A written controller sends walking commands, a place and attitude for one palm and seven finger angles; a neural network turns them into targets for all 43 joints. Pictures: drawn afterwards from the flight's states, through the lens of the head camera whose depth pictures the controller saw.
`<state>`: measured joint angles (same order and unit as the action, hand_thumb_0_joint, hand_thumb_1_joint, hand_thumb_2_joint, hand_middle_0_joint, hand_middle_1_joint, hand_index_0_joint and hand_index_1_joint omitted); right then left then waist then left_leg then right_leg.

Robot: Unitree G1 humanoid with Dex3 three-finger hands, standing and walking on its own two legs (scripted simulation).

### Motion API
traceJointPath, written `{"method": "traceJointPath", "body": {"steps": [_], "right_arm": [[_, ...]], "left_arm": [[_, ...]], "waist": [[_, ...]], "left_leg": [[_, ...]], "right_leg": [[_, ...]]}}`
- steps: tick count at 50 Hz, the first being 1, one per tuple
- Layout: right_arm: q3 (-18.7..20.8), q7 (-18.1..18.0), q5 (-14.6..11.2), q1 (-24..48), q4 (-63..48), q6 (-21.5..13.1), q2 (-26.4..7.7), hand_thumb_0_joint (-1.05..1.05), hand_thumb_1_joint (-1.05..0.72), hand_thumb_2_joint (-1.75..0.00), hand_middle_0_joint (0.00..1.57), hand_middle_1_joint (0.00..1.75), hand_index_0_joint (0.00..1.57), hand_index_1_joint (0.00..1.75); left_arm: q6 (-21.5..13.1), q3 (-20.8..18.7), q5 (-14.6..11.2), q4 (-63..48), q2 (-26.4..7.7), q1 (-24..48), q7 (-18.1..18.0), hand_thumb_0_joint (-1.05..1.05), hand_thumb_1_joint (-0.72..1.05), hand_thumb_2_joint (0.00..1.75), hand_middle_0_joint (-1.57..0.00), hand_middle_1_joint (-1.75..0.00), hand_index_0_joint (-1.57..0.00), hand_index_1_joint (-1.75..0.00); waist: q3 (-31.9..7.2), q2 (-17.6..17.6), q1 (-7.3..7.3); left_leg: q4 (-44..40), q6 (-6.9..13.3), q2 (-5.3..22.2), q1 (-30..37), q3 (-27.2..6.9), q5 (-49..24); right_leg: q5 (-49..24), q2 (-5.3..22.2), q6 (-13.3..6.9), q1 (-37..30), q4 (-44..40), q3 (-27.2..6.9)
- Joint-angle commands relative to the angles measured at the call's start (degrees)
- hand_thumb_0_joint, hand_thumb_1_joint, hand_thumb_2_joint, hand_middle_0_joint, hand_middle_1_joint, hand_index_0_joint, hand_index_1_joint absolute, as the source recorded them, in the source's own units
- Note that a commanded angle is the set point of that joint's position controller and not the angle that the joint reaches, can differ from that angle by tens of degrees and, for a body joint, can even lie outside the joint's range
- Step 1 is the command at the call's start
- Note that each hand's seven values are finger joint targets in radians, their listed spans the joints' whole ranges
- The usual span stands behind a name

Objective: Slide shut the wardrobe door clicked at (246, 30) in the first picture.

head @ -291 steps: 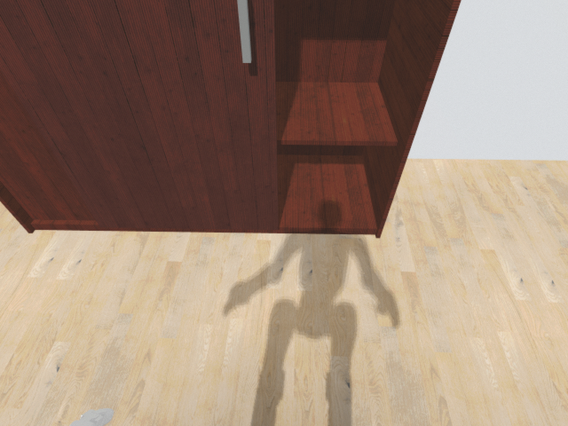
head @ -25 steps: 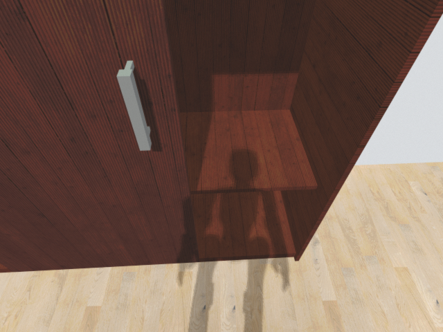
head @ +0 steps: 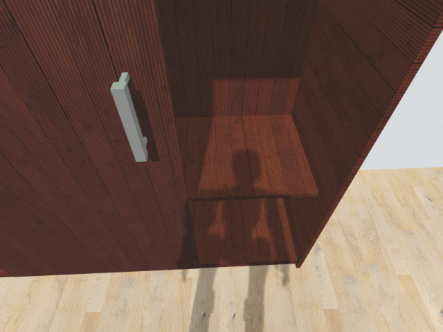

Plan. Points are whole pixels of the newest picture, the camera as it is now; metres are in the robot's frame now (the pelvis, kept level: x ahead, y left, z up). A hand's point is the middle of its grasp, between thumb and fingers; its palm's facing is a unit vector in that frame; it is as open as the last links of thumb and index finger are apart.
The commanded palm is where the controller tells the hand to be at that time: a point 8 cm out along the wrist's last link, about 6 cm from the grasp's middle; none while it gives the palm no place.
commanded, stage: look again from close up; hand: left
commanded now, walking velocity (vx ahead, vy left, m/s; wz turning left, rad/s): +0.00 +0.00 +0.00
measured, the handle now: (133, 119) +0.46 +0.20 +0.15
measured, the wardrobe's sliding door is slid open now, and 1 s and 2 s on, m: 0.44 0.44 0.44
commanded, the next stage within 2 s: raise the hand with hooked fingers in 0.16 s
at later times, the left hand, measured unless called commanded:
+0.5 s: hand (112, 299) +0.17 +0.19 +0.01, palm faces +0.19 -0.98 -0.08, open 7.7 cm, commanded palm +0.10 +0.24 -0.03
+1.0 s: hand (82, 300) +0.16 +0.23 +0.03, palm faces +0.08 -1.00 -0.04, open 10.5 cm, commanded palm +0.12 +0.28 +0.04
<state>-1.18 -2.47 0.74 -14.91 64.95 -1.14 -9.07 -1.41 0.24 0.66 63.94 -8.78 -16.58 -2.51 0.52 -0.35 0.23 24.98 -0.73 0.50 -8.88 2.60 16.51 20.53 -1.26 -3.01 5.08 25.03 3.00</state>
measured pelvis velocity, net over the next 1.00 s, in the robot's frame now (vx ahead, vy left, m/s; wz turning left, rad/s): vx -0.08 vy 0.01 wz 0.04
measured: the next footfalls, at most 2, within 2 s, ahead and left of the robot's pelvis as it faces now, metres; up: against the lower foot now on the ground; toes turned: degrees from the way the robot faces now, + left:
none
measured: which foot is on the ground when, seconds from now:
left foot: down 0.00-1.00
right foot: down 0.00-1.00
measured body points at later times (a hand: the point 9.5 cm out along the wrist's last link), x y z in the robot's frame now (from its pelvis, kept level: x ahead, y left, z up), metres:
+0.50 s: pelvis -0.06 +0.00 -0.02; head -0.03 -0.02 +0.42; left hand +0.16 +0.24 +0.01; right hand +0.10 -0.25 -0.12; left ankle -0.04 +0.13 -0.74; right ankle -0.08 -0.08 -0.74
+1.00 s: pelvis -0.08 +0.01 -0.04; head -0.06 +0.00 +0.41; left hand +0.15 +0.28 +0.04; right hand +0.09 -0.19 -0.12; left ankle -0.04 +0.13 -0.74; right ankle -0.08 -0.08 -0.74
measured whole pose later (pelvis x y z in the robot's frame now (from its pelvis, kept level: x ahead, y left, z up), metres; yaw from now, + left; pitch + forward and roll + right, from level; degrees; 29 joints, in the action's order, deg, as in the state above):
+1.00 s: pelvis -0.08 +0.01 -0.04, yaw +2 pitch +5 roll -1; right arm -4.8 -3.4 -1.0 -14.6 37.2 -16.4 -11.8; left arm -13.6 -12.1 -16.8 6.3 -15.3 -12.3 14.7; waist -4.3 2.6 0.6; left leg 47.4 0.2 1.1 -32.8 -0.8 20.0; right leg 24.2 -1.2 -2.9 27.0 45.7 6.5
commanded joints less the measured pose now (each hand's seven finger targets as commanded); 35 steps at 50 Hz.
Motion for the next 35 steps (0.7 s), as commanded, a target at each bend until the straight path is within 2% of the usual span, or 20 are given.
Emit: {"method": "traceJointPath", "body": {"steps": [1, 12, 13, 14, 15, 16, 17, 18, 19, 20, 21, 23, 24, 25, 27, 29, 31, 32, 34, 35], "right_arm": [[0.38, -0.1, -0.31, -3.56, -1.59, -0.21, -4.89, 0.0, -0.9, -0.9, 0.2, 0.3, 0.2, 0.3], [0.32, 0.09, -0.32, -3.2, -1.82, 0.01, -5.37, 0.0, -0.9, -0.9, 0.2, 0.3, 0.2, 0.3], [1.18, 0.72, -0.58, 2.77, -6.09, -0.66, -6.2, 0.0, -0.9, -0.9, 0.2, 0.3, 0.2, 0.3], [4.86, -4.08, -1.9, 5.17, -22.44, -8.43, -16.16, 0.0, -0.9, -0.9, 0.2, 0.3, 0.2, 0.3], [2.47, -4.63, -0.78, 2.22, -22.26, -14.13, -13.09, 0.0, -0.9, -0.9, 0.2, 0.3, 0.2, 0.3], [2.11, -2.87, -1.27, -1.18, -21.19, -16.38, -9.61, 0.0, -0.9, -0.9, 0.2, 0.3, 0.2, 0.3], [2.33, -2.01, -3.01, 1.21, -24.26, -17.19, -10.32, 0.0, -0.9, -0.9, 0.2, 0.3, 0.2, 0.3], [3.79, -1.82, -2.51, 2.68, -25.86, -18.18, -12.33, 0.0, -0.9, -0.9, 0.2, 0.3, 0.2, 0.3], [4.19, -1.71, -1.79, 3.17, -26.35, -18.02, -12.15, 0.0, -0.9, -0.9, 0.2, 0.3, 0.2, 0.3], [4.49, -0.93, -0.83, 1.53, -26.73, -18.03, -13.54, 0.0, -0.9, -0.9, 0.2, 0.3, 0.2, 0.3], [5.28, -0.42, -0.04, 1.9, -27.36, -18.05, -13.7, 0.0, -0.9, -0.9, 0.2, 0.3, 0.2, 0.3], [5.53, 1.47, 0.16, 5.44, -29.92, -18.31, -13.03, 0.0, -0.9, -0.9, 0.2, 0.3, 0.2, 0.3], [5.78, 2.62, -0.24, 6.09, -31.29, -18.33, -12.78, 0.0, -0.9, -0.9, 0.2, 0.3, 0.2, 0.3], [5.59, 3.25, -0.49, 7.52, -33.17, -18.5, -13.09, 0.0, -0.9, -0.9, 0.2, 0.3, 0.2, 0.3], [5.79, 3.12, -1.44, 9.54, -38.08, -17.45, -13.45, 0.0, -0.9, -0.9, 0.2, 0.3, 0.2, 0.3], [5.05, 2.38, -2.69, 11.92, -42.5, -15.55, -13.24, 0.0, -0.9, -0.9, 0.2, 0.3, 0.2, 0.3], [4.39, 1.12, -3.3, 12.15, -45.46, -14.3, -12.44, 0.0, -0.9, -0.9, 0.2, 0.3, 0.2, 0.3], [4.25, 0.53, -3.17, 10.75, -45.17, -14.15, -11.78, 0.0, -0.9, -0.9, 0.2, 0.3, 0.2, 0.3], [3.65, -0.57, -2.66, 8.17, -43.94, -14.05, -11.29, 0.0, -0.9, -0.9, 0.2, 0.3, 0.2, 0.3], [3.38, -1.16, -2.53, 8.06, -43.34, -14.46, -10.88, 0.0, -0.9, -0.9, 0.2, 0.3, 0.2, 0.3]], "left_arm": [[-0.33, -0.77, 0.02, -1.08, -6.19, -5.24, -0.22, 0.0, 0.9, 0.9, -0.2, -0.3, -0.2, -0.3], [-0.36, -0.69, 0.02, -1.17, -6.42, -5.79, -0.16, 0.0, 0.9, 0.9, -0.2, -0.3, -0.2, -0.3], [-2.34, -1.06, 1.0, -0.23, -7.04, -9.87, -2.49, 0.0, 0.9, 0.9, -0.2, -0.3, -0.2, -0.3], [-12.2, -12.55, -9.9, -85.96, -28.57, 35.05, -2.33, 0.0, 0.88, 0.89, -0.2, -0.32, -0.2, -0.32], [-10.13, -5.15, -6.45, -78.03, -16.58, 12.75, -3.86, 0.0, 0.85, 0.88, -0.2, -0.33, -0.2, -0.33], [-3.18, -0.87, -6.75, -61.17, -4.07, -6.22, -4.41, 0.0, 0.83, 0.87, -0.21, -0.34, -0.21, -0.34], [-3.77, 2.71, -9.09, -69.42, 0.33, -2.14, -3.2, 0.0, 0.81, 0.86, -0.21, -0.36, -0.21, -0.36], [-5.95, -0.83, -8.81, -72.95, -3.9, 1.48, -2.09, 0.0, 0.78, 0.85, -0.21, -0.37, -0.21, -0.37], [-6.8, -3.23, -8.65, -64.75, -3.84, -3.39, -0.89, 0.0, 0.76, 0.84, -0.21, -0.39, -0.21, -0.39], [-10.06, -4.47, -9.4, -62.72, -4.07, -0.92, 0.82, 0.0, 0.74, 0.83, -0.21, -0.4, -0.21, -0.4], [-14.28, -6.65, -10.1, -59.9, -3.77, -2.6, 3.1, 0.0, 0.71, 0.82, -0.21, -0.42, -0.21, -0.42], [-22.68, -5.79, -13.06, -53.42, 1.37, -11.28, 9.37, 0.0, 0.67, 0.8, -0.22, -0.45, -0.22, -0.45], [-26.56, -8.28, -14.27, -52.49, -0.31, -13.11, 13.11, 0.0, 0.64, 0.79, -0.22, -0.47, -0.22, -0.47], [-30.51, -9.39, -16.61, -55.5, -1.72, -11.17, 17.2, 0.0, 0.62, 0.78, -0.22, -0.48, -0.22, -0.48], [-30.33, -15.01, -17.4, -56.7, -8.01, -9.85, 19.63, 0.0, 0.57, 0.76, -0.22, -0.51, -0.22, -0.51], [-24.9, -15.51, -17.51, -60.54, -10.39, -5.14, 19.0, 0.0, 0.53, 0.74, -0.23, -0.54, -0.23, -0.54], [-21.27, -14.49, -17.66, -69.83, -10.88, 2.59, 16.17, 0.0, 0.48, 0.72, -0.23, -0.57, -0.23, -0.57], [-20.8, -14.32, -17.07, -73.36, -11.1, 5.73, 14.09, 0.0, 0.46, 0.71, -0.23, -0.58, -0.23, -0.58], [-21.77, -14.06, -15.81, -78.97, -12.08, 12.05, 10.44, 0.0, 0.41, 0.69, -0.24, -0.62, -0.24, -0.62], [-22.94, -12.52, -15.22, -81.64, -11.25, 15.24, 9.44, 0.0, 0.39, 0.68, -0.24, -0.63, -0.24, -0.63]], "waist": [[2.08, -1.19, 0.22], [2.68, -0.47, 0.17], [7.07, -4.82, 2.18], [-12.06, 11.6, -4.06], [-18.96, 23.16, -0.24], [-15.64, 14.93, -0.66], [-10.58, 5.74, -0.41], [-9.91, -0.1, -1.16], [-4.4, -7.74, -2.39], [-4.3, -14.05, -3.81], [-5.87, -16.67, -2.68], [-7.41, -15.07, 0.97], [-9.84, -8.61, 3.36], [-13.66, -3.16, 4.08], [-16.4, -1.9, 5.17], [-13.15, -4.03, 4.69], [-13.0, -1.07, 3.03], [-13.31, 1.32, 2.17], [-12.45, -0.74, -0.31], [-12.96, 2.54, -1.08]], "left_leg": [[-1.9, 2.33, 5.33, 0.31, -3.58, -19.2], [-3.17, 2.16, 5.36, 0.98, -3.74, -16.75], [12.99, 0.55, 3.95, -7.74, 0.07, -13.53], [4.4, 2.19, -0.89, 7.49, 2.16, -21.23], [-0.02, 2.39, -0.45, 14.1, 1.26, -34.91], [-0.55, 1.97, 1.66, 13.78, -2.95, -45.72], [2.71, 2.92, 3.29, 10.38, -4.41, -45.45], [6.06, 3.12, 2.7, 5.79, -4.26, -36.34], [8.42, 3.36, 0.86, -2.09, -3.6, -25.75], [11.46, 3.39, -0.47, -7.96, -4.34, -18.09], [14.01, 3.0, -0.81, -13.24, -4.65, -14.53], [18.5, 1.61, -1.34, -22.18, -4.65, -8.12], [20.75, 0.95, -1.95, -24.55, -3.84, -7.44], [23.2, 0.27, -2.49, -26.06, -2.98, -6.13], [25.2, 0.88, -2.94, -29.67, -0.85, -1.42], [24.65, 1.68, -3.19, -32.71, -0.79, 6.31], [23.62, 2.27, -2.88, -30.54, -0.92, 10.26], [23.02, 2.45, -2.17, -28.38, -1.63, 10.43], [22.44, 2.88, -0.67, -26.46, -3.54, 11.26], [22.08, 3.03, -0.31, -24.23, -3.95, 9.84]], "right_leg": [[-31.16, 8.27, 0.75, 1.29, -3.17, -5.15], [-27.46, 8.29, 0.72, 2.21, -4.86, -5.77], [-59.27, 11.86, 6.22, 4.81, -4.9, -10.84], [-57.81, 7.28, 2.11, 3.88, -1.89, -7.48], [-42.92, 4.24, -0.91, 0.55, 3.8, -6.76], [-25.95, 1.53, 0.33, 4.64, 9.73, -0.9], [-20.34, 1.77, 1.94, 11.26, 8.98, 1.41], [-20.29, 1.88, 2.13, 13.99, 6.69, 0.67], [-23.88, 1.67, 2.09, 16.38, 5.59, 0.89], [-24.46, 2.13, 2.99, 20.16, 6.96, 1.09], [-23.33, 2.09, 3.4, 22.6, 10.19, 0.96], [-17.54, 1.89, 3.15, 26.78, 16.14, 0.32], [-17.15, 2.33, 2.18, 26.35, 18.76, -1.3], [-15.74, 2.92, 1.45, 26.59, 21.25, -2.74], [-5.88, 3.35, 1.16, 26.45, 20.93, -5.43], [9.22, 3.52, 1.75, 28.44, 15.88, -8.58], [18.78, 3.58, 1.95, 28.94, 12.46, -9.95], [19.25, 3.24, 1.75, 29.47, 12.21, -9.63], [18.96, 2.08, 1.88, 31.29, 12.09, -8.63], [16.24, 1.92, 1.56, 30.57, 12.3, -8.19]]}}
